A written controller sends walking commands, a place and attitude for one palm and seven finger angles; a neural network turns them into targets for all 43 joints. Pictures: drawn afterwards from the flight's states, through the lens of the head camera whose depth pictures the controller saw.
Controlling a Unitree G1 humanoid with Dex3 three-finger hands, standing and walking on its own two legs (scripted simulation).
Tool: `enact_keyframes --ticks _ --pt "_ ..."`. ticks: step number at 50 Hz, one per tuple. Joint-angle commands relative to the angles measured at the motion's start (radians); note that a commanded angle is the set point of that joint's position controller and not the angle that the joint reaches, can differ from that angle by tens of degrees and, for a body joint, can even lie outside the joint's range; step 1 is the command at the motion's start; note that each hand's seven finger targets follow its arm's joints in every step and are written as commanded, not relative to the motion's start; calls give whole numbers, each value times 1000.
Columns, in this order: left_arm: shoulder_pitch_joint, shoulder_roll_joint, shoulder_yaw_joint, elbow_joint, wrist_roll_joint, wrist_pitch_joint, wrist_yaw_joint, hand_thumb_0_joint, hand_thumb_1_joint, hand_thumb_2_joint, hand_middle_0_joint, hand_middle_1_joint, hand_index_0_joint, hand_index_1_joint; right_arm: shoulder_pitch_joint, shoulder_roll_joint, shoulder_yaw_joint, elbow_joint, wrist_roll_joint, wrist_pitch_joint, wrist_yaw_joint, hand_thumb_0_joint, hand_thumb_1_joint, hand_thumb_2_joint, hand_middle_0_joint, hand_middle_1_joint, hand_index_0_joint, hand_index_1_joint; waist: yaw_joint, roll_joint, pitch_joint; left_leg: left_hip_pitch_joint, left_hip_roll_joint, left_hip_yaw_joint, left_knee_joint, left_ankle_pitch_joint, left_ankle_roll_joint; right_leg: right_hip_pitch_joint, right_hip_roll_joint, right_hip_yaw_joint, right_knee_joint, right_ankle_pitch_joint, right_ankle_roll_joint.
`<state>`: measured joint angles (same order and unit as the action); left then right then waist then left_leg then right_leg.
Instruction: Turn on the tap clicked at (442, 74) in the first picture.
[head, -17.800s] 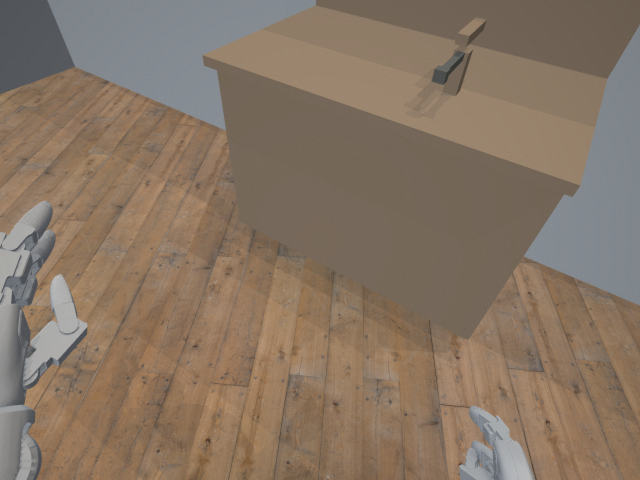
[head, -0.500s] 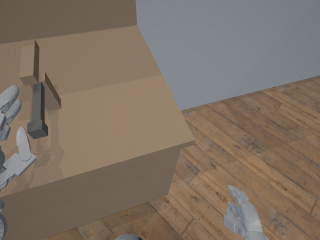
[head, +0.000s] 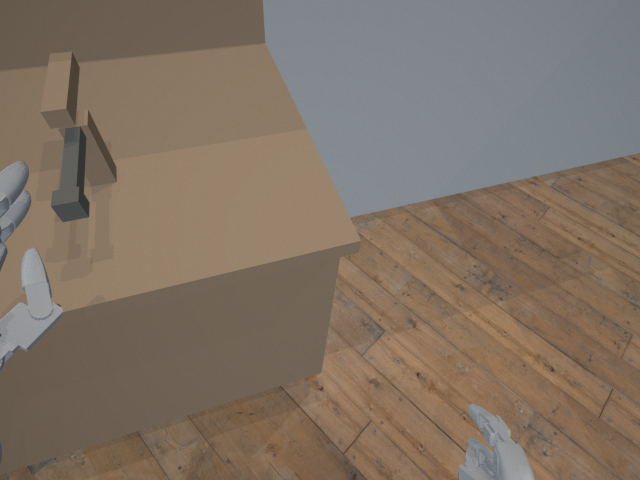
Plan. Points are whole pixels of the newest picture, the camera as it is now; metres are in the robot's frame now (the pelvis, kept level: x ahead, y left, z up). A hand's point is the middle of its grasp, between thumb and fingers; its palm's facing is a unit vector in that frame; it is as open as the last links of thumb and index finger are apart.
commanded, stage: shuffle to correct the standing spot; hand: left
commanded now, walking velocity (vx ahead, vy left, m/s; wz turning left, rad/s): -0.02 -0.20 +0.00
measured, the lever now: (71, 204) +0.37 +0.33 +0.12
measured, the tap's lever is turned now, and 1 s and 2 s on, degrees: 0 0 0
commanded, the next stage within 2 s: come to a stop and stand still in 0.02 s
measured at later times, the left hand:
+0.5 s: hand (79, 342) +0.19 +0.22 +0.17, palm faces +0.42 -0.82 -0.38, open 7.4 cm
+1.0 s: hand (15, 294) +0.23 +0.29 +0.17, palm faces +0.43 -0.83 -0.37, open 7.4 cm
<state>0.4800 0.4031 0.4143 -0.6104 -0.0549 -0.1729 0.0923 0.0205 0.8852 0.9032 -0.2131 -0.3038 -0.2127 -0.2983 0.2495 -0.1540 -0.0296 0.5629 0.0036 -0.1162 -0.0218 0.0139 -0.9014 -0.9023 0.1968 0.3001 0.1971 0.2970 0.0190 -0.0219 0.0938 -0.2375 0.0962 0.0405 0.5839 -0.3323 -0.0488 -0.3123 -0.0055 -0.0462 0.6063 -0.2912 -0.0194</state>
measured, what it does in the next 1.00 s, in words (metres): steps on the spot: right foot, then left foot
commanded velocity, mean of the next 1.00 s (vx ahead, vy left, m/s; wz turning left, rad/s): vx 0.02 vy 0.02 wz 0.00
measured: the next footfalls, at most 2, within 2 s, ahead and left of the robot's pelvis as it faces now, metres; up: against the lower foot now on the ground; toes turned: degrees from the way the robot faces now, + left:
right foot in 0.02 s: +0.06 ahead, -0.12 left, +0.00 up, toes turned +2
left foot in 0.48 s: +0.02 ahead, +0.08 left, +0.00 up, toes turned +2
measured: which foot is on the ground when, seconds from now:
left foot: down 0.00-0.36, up 0.38-0.46, down 0.48-1.00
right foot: up 0.00-0.00, down 0.02-1.00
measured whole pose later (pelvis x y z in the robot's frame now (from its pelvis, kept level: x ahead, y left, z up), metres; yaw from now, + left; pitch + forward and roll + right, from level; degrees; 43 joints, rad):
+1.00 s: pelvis +0.01 +0.02 +0.01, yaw +0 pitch -1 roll -1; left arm 0.38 0.40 0.42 -0.45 -0.05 -0.22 0.10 0.02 0.88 0.90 -0.22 -0.30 -0.22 -0.30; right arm 0.21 -0.16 0.03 0.56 0.01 -0.13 -0.01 0.01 -0.90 -0.90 0.20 0.30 0.20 0.30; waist 0.04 -0.07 0.07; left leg -0.16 -0.06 0.07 0.47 -0.30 0.08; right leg -0.24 -0.04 -0.02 0.49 -0.22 0.01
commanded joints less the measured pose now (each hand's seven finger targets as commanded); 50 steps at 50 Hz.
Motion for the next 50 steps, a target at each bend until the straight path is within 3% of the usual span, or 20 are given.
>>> enact_keyframes --ticks 1,2,4,7,10,12,15,17,19,21,26,27,28,29,30,32,34,39,44,50 --pt "-76 158 93 -146 0 -58 8 0 900 900 -200 -300 -200 -300 -56 -165 -57 -148 26 -39 15 0 -900 -900 200 300 200 300 -36 -2 -181 -87 47 -21 169 214 75 256 -86 34 -236 331 -40" --pt "-79 199 129 -119 -7 -58 18 0 900 900 -200 -300 -200 -300 -53 -152 -58 -143 31 -43 10 0 -900 -900 200 300 200 300 -42 -131 -191 -151 -23 17 234 16 49 257 -179 119 -220 456 -84" --pt "-11 148 95 -90 -33 -34 21 0 900 900 -200 -300 -200 -300 -74 -160 -69 -139 35 -34 0 0 -900 -900 200 300 200 300 -22 -262 -169 -71 -65 -21 299 -146 40 30 -266 285 -341 32 -149" --pt "40 167 115 -139 -35 -27 24 0 900 900 -200 -300 -200 -300 -90 -129 -27 -124 19 -1 -14 0 -900 -900 200 300 200 300 -50 -7 -116 68 -62 56 -41 -31 50 -117 -149 116 -242 -164 -86" --pt "-49 159 102 -209 -21 -65 44 0 900 900 -200 -300 -200 -300 -142 -148 -12 -151 18 -18 -25 0 -900 -900 200 300 200 300 -20 241 -118 -18 108 -201 -298 7 127 50 -6 26 -39 -80 7" --pt "-95 158 92 -215 2 -69 46 0 900 900 -200 -300 -200 -300 -151 -144 -8 -141 15 -26 -24 0 -900 -900 200 300 200 300 -16 332 -90 -198 123 -210 -324 -163 153 192 -15 29 -46 -65 13" --pt "-135 145 59 -206 18 -74 54 0 900 900 -200 -300 -200 -300 -127 -153 -21 -145 25 -47 -16 0 -900 -900 200 300 200 300 -19 156 -80 -180 -5 -83 -157 -130 117 233 -49 105 -228 -33 7" --pt "-98 133 49 -139 19 -67 54 0 900 900 -200 -300 -200 -300 -94 -156 -27 -130 18 -48 -14 0 -900 -900 200 300 200 300 -23 -16 -105 -104 -96 -33 1 -122 88 119 -156 289 -386 -237 -40" --pt "-60 116 43 -67 14 -53 56 0 900 900 -200 -300 -200 -300 -85 -158 -29 -117 17 -35 -15 0 -900 -900 200 300 200 300 -19 -105 -77 -98 -97 -35 90 -67 78 54 -244 377 -468 -343 -76" --pt "-68 100 29 -34 12 -52 60 0 900 900 -200 -300 -200 -300 -92 -148 -12 -101 14 -25 -12 0 -900 -900 200 300 200 300 -27 -86 -98 -71 -78 -57 7 0 80 82 -237 306 -408 -212 -96" --pt "-78 107 32 -55 4 -60 57 0 900 900 -200 -300 -200 -300 -119 -174 -23 -117 14 -19 -25 0 -900 -900 200 300 200 300 -12 25 -159 55 -5 -129 -216 179 100 140 -75 117 -227 40 -17" --pt "-1039 863 589 -209 135 -143 51 0 900 900 -200 -300 -200 -300 -7 -183 -28 -86 -22 -81 -37 0 -900 -900 200 300 200 300 40 -109 -18 -121 -23 -22 -38 180 90 27 -72 196 -323 121 76" --pt "-526 326 226 271 55 -115 2 0 900 900 -200 -300 -200 -300 -69 -88 14 -49 -9 -78 -25 0 -900 -900 200 300 200 300 10 -80 -216 -42 -127 -36 -22 119 74 136 -150 214 -269 216 -41" --pt "-349 262 168 130 35 -133 6 0 900 900 -200 -300 -200 -300 -70 -118 0 -119 1 -90 -15 0 -900 -900 200 300 200 300 45 -52 -131 -41 -100 -40 -50 80 61 142 -172 313 -347 285 -16" --pt "-323 101 49 168 9 -130 8 0 900 900 -200 -300 -200 -300 -99 -122 0 -114 22 -101 2 0 -900 -900 200 300 200 300 7 84 -200 16 -87 -23 -125 118 51 225 -195 295 -279 342 -65" --pt "-284 108 2 -1 10 -153 9 0 900 900 -200 -300 -200 -300 -93 -172 -17 -107 6 -114 18 0 -900 -900 200 300 200 300 15 208 -289 80 -61 -51 -188 234 62 254 -118 191 -200 296 -35" --pt "-145 79 -33 -71 12 -152 9 0 900 900 -200 -300 -200 -300 -116 -168 -15 -127 7 -114 35 0 -900 -900 200 300 200 300 25 210 -281 79 -4 -100 -207 371 81 241 -64 115 -149 296 -9" --pt "-36 178 127 -34 0 -130 27 0 900 900 -200 -300 -200 -300 -131 -171 -19 -157 10 -81 23 0 -900 -900 200 300 200 300 16 -48 -250 -5 9 -118 -222 437 39 262 -38 36 -117 314 0" --pt "-127 187 148 -49 -11 -136 19 0 900 900 -200 -300 -200 -300 -127 -162 -11 -168 9 -57 -4 0 -900 -900 200 300 200 300 2 101 -229 59 10 -93 -210 549 6 208 -36 16 -95 310 -2" --pt "-230 67 -28 -124 15 -118 11 0 900 900 -200 -300 -200 -300 -119 -160 -4 -149 1 -77 16 0 -900 -900 200 300 200 300 -3 195 -219 181 35 -74 -192 686 -5 122 -20 10 -94 193 -9"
